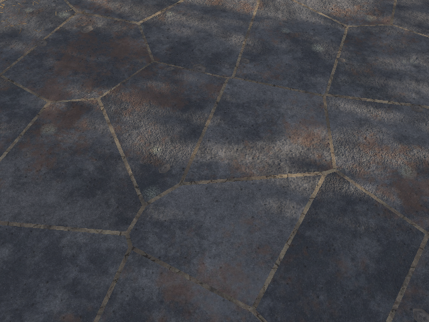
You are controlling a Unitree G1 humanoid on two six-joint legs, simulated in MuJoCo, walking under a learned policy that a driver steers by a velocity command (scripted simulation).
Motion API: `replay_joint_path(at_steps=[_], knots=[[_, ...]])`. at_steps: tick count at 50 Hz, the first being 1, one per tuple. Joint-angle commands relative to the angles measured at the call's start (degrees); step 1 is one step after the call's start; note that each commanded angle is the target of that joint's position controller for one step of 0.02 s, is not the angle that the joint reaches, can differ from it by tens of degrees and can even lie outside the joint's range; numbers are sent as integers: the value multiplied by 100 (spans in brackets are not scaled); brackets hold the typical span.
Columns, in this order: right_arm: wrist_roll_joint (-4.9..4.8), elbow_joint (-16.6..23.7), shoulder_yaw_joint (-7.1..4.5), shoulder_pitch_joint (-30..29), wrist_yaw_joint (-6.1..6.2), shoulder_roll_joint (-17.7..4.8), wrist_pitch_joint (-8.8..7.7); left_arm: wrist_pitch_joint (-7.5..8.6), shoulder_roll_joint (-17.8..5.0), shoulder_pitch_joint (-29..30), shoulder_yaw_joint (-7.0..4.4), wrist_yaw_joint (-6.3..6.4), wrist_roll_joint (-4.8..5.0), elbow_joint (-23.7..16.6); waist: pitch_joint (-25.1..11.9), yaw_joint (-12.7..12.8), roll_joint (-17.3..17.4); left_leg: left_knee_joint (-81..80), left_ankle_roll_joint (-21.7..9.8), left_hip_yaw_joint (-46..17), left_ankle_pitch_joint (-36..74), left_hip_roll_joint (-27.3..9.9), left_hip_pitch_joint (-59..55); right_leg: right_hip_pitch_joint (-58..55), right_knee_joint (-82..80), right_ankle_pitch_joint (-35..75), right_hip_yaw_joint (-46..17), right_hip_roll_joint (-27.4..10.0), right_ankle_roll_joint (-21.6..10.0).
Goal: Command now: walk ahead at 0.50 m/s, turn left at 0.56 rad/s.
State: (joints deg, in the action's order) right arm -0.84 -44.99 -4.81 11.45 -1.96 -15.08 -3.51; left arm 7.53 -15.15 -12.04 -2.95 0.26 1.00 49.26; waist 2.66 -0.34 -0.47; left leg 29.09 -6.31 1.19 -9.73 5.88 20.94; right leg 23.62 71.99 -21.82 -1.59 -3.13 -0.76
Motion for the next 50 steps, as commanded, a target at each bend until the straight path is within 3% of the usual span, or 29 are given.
replay_joint_path(at_steps=[1,3,5,9,12,15,16,17,18,19,20,21,22,23,24,26,30,35,38,40,41,42,43,44,45,46,47,48,50], knots=[[8,444,-93,33,64,-513,-103,14,-658,-69,-209,22,-124,-517,-603,181,13,-1565,-1173,-2168,1362,-1548,-1272,1215,-554,372,-321,-422,90],[6,443,-140,179,133,-720,-123,-87,-518,74,-186,45,-188,-636,-486,199,78,-1667,-1195,-1867,1817,-1439,-857,1159,-1113,668,-181,-380,280],[-10,423,-182,380,213,-868,-109,-117,-441,554,-153,73,-210,-824,-354,63,188,-1676,-1075,-1639,1855,-1265,-670,1231,-1955,1316,-90,-255,411],[-58,389,-182,723,268,-860,-30,-79,-292,1361,-76,6,-134,-1084,-312,-292,503,-1467,-702,-1524,1120,-979,-595,791,-3649,2585,-32,144,390],[-86,330,-177,952,277,-848,10,-17,-443,1683,-107,-69,-67,-1273,-315,-414,604,-1154,-633,-1973,765,-1172,-968,676,-4143,2559,-158,271,310],[-72,366,-188,918,323,-860,58,84,-664,1531,-192,-136,-50,-1318,-368,-249,767,-660,-530,-2516,709,-1370,-1421,368,-4480,1928,-265,327,114],[-67,411,-182,811,329,-835,74,116,-718,1209,-231,-132,-52,-1247,-445,-57,854,-427,-456,-2580,891,-1313,-1422,-51,-4648,1838,-191,358,5],[-51,484,-132,697,320,-698,70,145,-860,647,-312,-102,-100,-1119,-754,236,822,136,-294,-2443,1227,-1047,-1260,-930,-4804,1910,-179,276,-169],[25,621,-15,589,285,-396,40,155,-1159,-226,-400,-55,-198,-1036,-1490,636,381,1588,-79,-2012,785,-722,-581,-2397,-4651,1774,-922,-576,-548],[-112,758,80,1339,295,-76,-16,82,-1584,-921,-511,-45,-293,-877,-2260,418,-1362,3497,344,-1211,-1618,110,1494,-4428,-4973,835,-3359,-1894,-1458],[-175,679,47,1539,295,-533,-35,45,-1192,-910,-430,-74,-135,-874,-2160,399,-1631,4503,418,-1279,-2371,-280,2400,-4475,-5299,-311,-4484,-2261,-1587],[-159,674,-53,1056,287,-918,5,-3,-742,-639,-313,-50,-98,-976,-1382,533,-913,4833,475,-1263,-1851,-537,2651,-3802,-5401,-442,-3634,-2013,-1328],[-83,751,-67,650,286,-927,42,-63,-619,-364,-257,-39,-134,-1016,-886,483,-408,4775,506,-1032,-1397,-747,2490,-3029,-5471,130,-2752,-1737,-1114],[-18,840,-80,411,270,-840,43,-95,-553,-160,-224,-46,-167,-974,-524,357,-267,4500,509,-984,-1105,-898,2336,-2377,-5631,729,-2215,-1491,-1033],[-30,865,-98,395,241,-751,69,-92,-457,-51,-182,-47,-195,-948,-378,214,-366,4280,486,-963,-945,-1055,2094,-1978,-5781,1133,-1736,-1281,-943],[-100,891,-62,501,198,-502,146,-51,-473,-29,-200,-72,-155,-867,-307,106,-563,4006,498,-786,-817,-1157,1858,-1618,-6057,1527,-1132,-1129,-968],[-42,1083,-17,119,187,-382,207,-17,-779,-145,-309,-61,-138,-671,-236,123,-379,3218,620,-751,-166,-1272,2201,-1760,-6286,2338,-421,-1250,-1104],[13,1248,40,-616,26,-254,129,-195,-977,-70,-334,60,-106,-552,-85,307,-386,1471,618,-149,1114,-1044,1541,-1737,-5926,3905,801,-958,-775],[0,1437,36,-933,-76,-238,123,-285,-1101,-378,-342,62,29,-395,-199,399,-463,838,476,-35,891,-841,1024,-1963,-5596,4219,786,-1094,-719],[62,1406,-41,-630,-79,-394,96,-324,-1214,-317,-357,43,136,-336,-401,109,-534,358,240,29,525,-600,444,-2164,-5055,4898,670,-1150,-658],[114,1202,-121,-61,-49,-523,69,-332,-1169,-229,-329,31,170,-300,-671,-239,-439,-200,82,104,1014,-453,-331,-2145,-4452,5063,722,-991,-532],[184,1024,-218,444,29,-828,52,-310,-968,-396,-248,7,122,-246,-990,-450,-215,-442,-70,14,2306,-577,-1395,-1689,-3586,4530,851,-679,-296],[387,983,-279,1017,155,-1359,63,-257,-516,-584,-54,-49,-168,-422,-1856,-485,860,314,-644,-1467,5686,-2131,-3333,-168,-1715,1355,884,-204,56],[402,1070,-110,788,168,-1151,77,-265,-238,-1363,107,-136,-85,-230,-3003,-133,1545,194,-1682,-2950,6380,-3433,-4107,619,-300,-2084,-75,244,305],[293,1060,-75,747,104,-877,128,-349,-892,-1094,-84,-142,104,-82,-2942,-409,779,-50,-1474,-2460,5321,-3019,-3392,564,-63,-1946,-641,55,333],[197,990,-27,381,74,-780,118,-430,-891,-607,-97,-124,181,-256,-2131,-277,699,-253,-1178,-1868,4335,-2691,-2872,981,-175,-1805,-446,-104,333],[141,923,41,-11,62,-594,91,-542,-736,-449,-79,-42,104,-234,-1546,-81,416,-526,-912,-1495,3411,-2409,-2103,990,-581,-1487,-341,-281,389],[160,899,72,-347,71,-477,77,-678,-748,-468,-111,49,19,-189,-1214,96,514,-828,-770,-1203,2680,-2230,-1349,656,-873,-1117,-298,-374,471],[287,847,7,-752,125,-621,62,-882,-658,-814,-142,157,-28,-95,-988,371,791,-1281,-760,-713,2021,-2083,-281,-106,-917,-495,-23,-224,617]])
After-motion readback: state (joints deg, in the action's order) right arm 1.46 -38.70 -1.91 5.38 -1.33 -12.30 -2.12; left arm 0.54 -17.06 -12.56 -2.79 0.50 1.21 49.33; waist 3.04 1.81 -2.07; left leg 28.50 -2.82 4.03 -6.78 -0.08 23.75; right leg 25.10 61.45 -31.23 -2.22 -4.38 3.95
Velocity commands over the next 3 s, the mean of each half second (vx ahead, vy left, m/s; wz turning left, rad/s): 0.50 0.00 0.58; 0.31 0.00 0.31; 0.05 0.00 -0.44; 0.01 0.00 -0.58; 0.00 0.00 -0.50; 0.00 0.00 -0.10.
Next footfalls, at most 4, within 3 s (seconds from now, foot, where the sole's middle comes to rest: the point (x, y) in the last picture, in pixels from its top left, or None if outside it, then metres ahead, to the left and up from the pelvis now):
0.36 right None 0.39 -0.12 -0.77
0.84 left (149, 301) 0.52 0.22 -0.77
1.30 right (232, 290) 0.55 -0.03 -0.77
1.80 left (159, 290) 0.55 0.19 -0.77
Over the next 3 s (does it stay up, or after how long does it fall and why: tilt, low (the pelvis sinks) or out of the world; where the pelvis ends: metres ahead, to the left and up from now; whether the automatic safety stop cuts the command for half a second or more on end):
stays up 0.51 0.04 0.00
